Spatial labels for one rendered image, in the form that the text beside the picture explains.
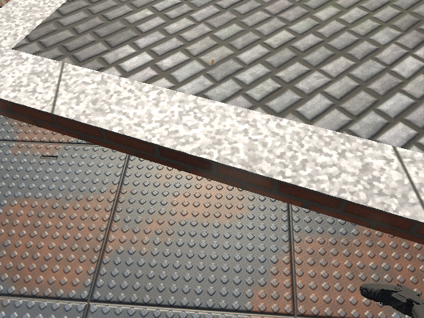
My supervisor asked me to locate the robot right hand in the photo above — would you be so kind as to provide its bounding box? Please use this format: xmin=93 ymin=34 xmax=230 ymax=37
xmin=360 ymin=284 xmax=424 ymax=318

